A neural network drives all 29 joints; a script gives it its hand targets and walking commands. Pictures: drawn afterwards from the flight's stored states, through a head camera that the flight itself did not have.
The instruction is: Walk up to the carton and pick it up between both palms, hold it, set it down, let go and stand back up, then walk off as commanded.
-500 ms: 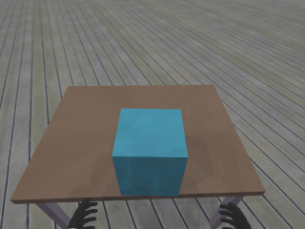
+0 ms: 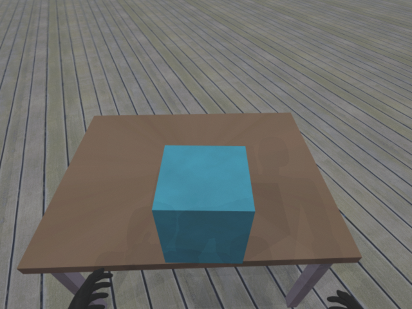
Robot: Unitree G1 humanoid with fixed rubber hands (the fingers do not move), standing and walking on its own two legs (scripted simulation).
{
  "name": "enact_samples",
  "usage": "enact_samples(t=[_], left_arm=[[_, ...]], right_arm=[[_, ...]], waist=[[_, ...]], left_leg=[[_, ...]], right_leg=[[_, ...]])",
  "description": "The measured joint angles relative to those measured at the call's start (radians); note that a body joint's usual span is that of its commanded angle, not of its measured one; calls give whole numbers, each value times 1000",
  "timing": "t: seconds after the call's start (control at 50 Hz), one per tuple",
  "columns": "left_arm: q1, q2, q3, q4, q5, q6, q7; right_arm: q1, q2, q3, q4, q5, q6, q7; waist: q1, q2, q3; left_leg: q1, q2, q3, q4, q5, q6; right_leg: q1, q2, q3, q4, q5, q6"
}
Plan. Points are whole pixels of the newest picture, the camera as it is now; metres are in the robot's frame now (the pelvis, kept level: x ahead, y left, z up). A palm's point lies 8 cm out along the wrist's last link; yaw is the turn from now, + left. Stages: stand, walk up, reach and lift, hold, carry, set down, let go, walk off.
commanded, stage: stand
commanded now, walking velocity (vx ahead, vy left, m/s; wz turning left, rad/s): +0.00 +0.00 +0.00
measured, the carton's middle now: (204, 205) +0.42 +0.04 -0.08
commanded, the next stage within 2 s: walk off in 1.66 s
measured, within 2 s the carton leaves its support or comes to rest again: neither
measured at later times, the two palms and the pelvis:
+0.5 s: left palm out of the picture +0.15 +0.27 -0.08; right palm out of the picture +0.14 -0.27 -0.08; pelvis +0.00 +0.00 +0.00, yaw +0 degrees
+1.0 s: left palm out of the picture +0.14 +0.27 -0.09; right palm out of the picture +0.13 -0.27 -0.09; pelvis +0.00 +0.00 +0.00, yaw +0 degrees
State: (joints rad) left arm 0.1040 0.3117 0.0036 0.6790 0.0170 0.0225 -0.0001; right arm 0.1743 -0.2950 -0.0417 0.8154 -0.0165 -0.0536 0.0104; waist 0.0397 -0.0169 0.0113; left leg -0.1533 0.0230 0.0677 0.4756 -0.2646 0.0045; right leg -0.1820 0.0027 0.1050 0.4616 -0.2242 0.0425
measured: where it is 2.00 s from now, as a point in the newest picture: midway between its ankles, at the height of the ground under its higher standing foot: outside the picture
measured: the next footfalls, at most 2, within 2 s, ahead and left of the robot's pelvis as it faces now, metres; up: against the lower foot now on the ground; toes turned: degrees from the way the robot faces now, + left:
none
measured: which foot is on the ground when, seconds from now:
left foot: down 0.00-1.00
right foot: down 0.00-1.00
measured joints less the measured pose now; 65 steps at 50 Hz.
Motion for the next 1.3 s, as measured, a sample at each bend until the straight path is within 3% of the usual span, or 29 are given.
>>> enact_samples(t=[0.42,1.3], left_arm=[[0,2,0,84,0,-12,1],[0,5,0,135,0,-16,-6]], right_arm=[[0,-6,0,0,0,15,0],[0,-6,0,0,0,17,0]], waist=[[-1,0,3],[-5,0,13]], left_leg=[[0,0,0,0,-1,0],[0,0,0,0,-1,1]], right_leg=[[0,0,0,1,-1,0],[0,0,0,1,-2,0]])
